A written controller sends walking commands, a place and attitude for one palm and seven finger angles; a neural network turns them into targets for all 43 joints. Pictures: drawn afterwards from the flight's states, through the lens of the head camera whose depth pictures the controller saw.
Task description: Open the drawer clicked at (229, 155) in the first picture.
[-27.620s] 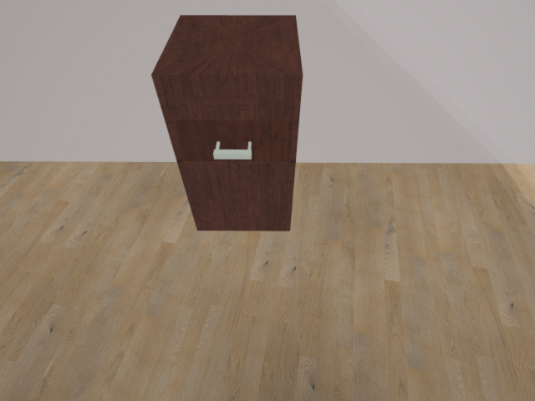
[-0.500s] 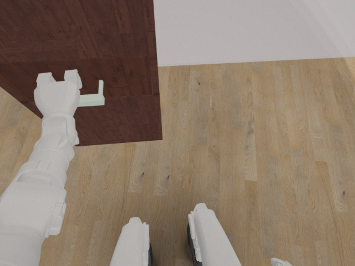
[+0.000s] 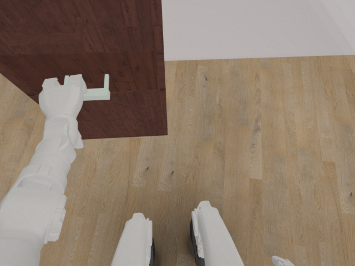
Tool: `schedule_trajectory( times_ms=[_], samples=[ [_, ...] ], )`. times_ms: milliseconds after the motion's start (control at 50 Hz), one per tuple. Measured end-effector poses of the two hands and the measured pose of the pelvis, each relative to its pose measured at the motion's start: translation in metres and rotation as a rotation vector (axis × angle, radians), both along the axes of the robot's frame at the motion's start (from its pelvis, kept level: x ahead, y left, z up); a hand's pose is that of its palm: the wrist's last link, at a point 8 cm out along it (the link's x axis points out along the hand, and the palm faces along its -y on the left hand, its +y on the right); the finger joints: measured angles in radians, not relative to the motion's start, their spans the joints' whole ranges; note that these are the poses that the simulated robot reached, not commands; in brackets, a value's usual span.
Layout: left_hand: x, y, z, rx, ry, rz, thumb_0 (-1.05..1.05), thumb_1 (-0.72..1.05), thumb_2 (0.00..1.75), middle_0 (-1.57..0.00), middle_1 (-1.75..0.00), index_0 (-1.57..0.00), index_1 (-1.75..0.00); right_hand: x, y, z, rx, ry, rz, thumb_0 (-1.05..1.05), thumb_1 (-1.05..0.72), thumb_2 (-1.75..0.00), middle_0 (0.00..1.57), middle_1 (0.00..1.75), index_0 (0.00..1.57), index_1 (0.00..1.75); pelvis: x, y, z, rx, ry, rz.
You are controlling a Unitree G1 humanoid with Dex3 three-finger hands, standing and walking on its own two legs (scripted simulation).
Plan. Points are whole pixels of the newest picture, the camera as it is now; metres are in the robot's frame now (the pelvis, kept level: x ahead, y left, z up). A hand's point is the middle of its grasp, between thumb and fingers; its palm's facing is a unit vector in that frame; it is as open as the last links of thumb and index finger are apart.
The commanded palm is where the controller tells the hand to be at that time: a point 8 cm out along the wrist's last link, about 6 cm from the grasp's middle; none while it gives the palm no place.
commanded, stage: re-aim the fingers above the handle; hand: left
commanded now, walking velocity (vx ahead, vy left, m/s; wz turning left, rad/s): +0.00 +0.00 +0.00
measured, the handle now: (86, 87) +0.58 +0.22 -0.10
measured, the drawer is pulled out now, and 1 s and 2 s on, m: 0.00 0.00 0.00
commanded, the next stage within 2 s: lower the fingers behind the handle in 0.44 s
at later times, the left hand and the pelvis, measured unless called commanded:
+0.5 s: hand (77, 116) +0.46 +0.22 -0.05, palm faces -0.17 -0.07 -0.98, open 14.0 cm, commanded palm +0.48 +0.21 +0.00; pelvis +0.00 +0.01 +0.01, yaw +1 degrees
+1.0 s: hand (83, 107) +0.49 +0.21 -0.06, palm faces -0.07 +0.01 -1.00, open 14.0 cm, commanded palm +0.48 +0.20 -0.03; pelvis +0.00 +0.00 -0.02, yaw +0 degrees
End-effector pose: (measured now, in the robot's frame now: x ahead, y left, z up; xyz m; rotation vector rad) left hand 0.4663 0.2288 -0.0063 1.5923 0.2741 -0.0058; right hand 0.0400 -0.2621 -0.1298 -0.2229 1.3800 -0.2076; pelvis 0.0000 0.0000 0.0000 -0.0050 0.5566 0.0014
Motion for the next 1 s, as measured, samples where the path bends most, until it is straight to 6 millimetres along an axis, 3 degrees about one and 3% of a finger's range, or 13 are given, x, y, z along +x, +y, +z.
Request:
schedule_trajectory(
  times_ms=[80, 160, 220, 280, 360, 420, 520, 620, 700, 800, 880, 1000],
  samples=[
    [-0.004, -0.027, 0.007, -0.110, 0.022, -0.151, 0.00, -0.49, 0.30, -0.32, -1.20, -0.32, -1.20, -0.001, 0.002, 0.012, -0.030, -0.015, -0.004, 0.00, -0.91, -0.89, 0.20, 0.30, 0.20, 0.29, 0.005, 0.000, 0.006, -0.004, -0.012, 0.011],
    [0.007, -0.044, 0.027, -0.135, -0.127, -0.281, 0.00, -0.49, 0.30, -0.32, -1.20, -0.33, -1.20, -0.002, -0.002, 0.014, -0.065, -0.028, 0.004, 0.00, -0.91, -0.89, 0.20, 0.30, 0.20, 0.30, 0.007, 0.001, 0.001, -0.015, -0.009, 0.014],
    [0.020, -0.034, 0.036, -0.107, -0.259, -0.235, 0.00, -0.49, 0.30, -0.32, -1.20, -0.33, -1.20, -0.004, -0.006, 0.008, -0.072, -0.022, 0.009, 0.00, -0.91, -0.89, 0.20, 0.30, 0.20, 0.30, 0.004, 0.002, -0.008, -0.018, -0.001, 0.008],
    [0.023, -0.010, 0.029, -0.023, -0.283, -0.115, 0.00, -0.49, 0.30, -0.31, -1.20, -0.32, -1.20, -0.005, -0.006, -0.001, -0.052, -0.009, 0.009, 0.00, -0.91, -0.89, 0.20, 0.30, 0.20, 0.29, 0.000, 0.005, -0.014, -0.015, 0.007, -0.001],
    [0.005, 0.016, 0.002, 0.068, -0.109, 0.006, 0.00, -0.49, 0.30, -0.31, -1.20, -0.32, -1.20, -0.008, 0.001, -0.007, -0.006, 0.016, 0.001, 0.00, -0.91, -0.89, 0.20, 0.30, 0.20, 0.29, -0.003, 0.007, -0.011, -0.006, 0.009, -0.011],
    [-0.013, 0.015, -0.009, 0.003, 0.002, 0.017, 0.00, -0.48, 0.30, -0.31, -1.20, -0.30, -1.19, -0.008, 0.008, -0.003, 0.006, 0.026, -0.002, 0.00, -0.91, -0.89, 0.20, 0.30, 0.20, 0.29, -0.002, 0.008, -0.003, -0.003, 0.001, -0.003],
    [-0.014, -0.019, 0.019, -0.112, -0.037, -0.194, 0.00, -0.49, 0.30, -0.32, -1.20, -0.29, -1.18, -0.001, 0.012, 0.013, -0.034, -0.011, 0.014, 0.00, -0.91, -0.89, 0.20, 0.30, 0.20, 0.30, 0.004, 0.008, 0.007, -0.012, -0.019, 0.026],
    [0.012, -0.044, 0.042, -0.122, -0.220, -0.274, 0.00, -0.49, 0.30, -0.32, -1.20, -0.30, -1.19, 0.006, 0.003, 0.015, -0.070, -0.056, 0.027, 0.00, -0.91, -0.89, 0.20, 0.30, 0.20, 0.30, 0.003, 0.007, -0.002, -0.027, -0.015, 0.028],
    [0.023, -0.037, 0.026, -0.049, -0.250, -0.146, 0.00, -0.49, 0.30, -0.31, -1.20, -0.31, -1.19, 0.003, -0.003, 0.006, -0.063, -0.060, 0.018, 0.00, -0.91, -0.89, 0.20, 0.30, 0.20, 0.30, -0.002, 0.007, -0.012, -0.024, 0.004, 0.010],
    [0.009, -0.027, -0.018, 0.026, -0.084, -0.064, 0.00, -0.49, 0.30, -0.31, -1.20, -0.30, -1.19, -0.011, -0.001, -0.007, -0.024, -0.013, -0.005, 0.00, -0.91, -0.89, 0.20, 0.30, 0.20, 0.29, -0.007, 0.006, -0.016, -0.006, 0.020, -0.010],
    [0.005, -0.024, -0.010, -0.053, -0.092, -0.080, 0.00, -0.49, 0.30, -0.29, -1.19, -0.28, -1.19, -0.022, 0.002, -0.011, -0.010, 0.024, -0.016, 0.00, -0.91, -0.89, 0.20, 0.30, 0.20, 0.29, -0.005, 0.003, -0.015, 0.003, 0.023, -0.008],
    [0.008, -0.024, 0.000, -0.019, -0.107, -0.149, 0.00, -0.49, 0.30, -0.30, -1.19, -0.30, -1.19, -0.026, 0.000, -0.014, -0.010, 0.034, -0.003, 0.00, -0.91, -0.89, 0.20, 0.30, 0.20, 0.30, -0.003, -0.002, -0.020, -0.006, 0.021, 0.005]
  ],
)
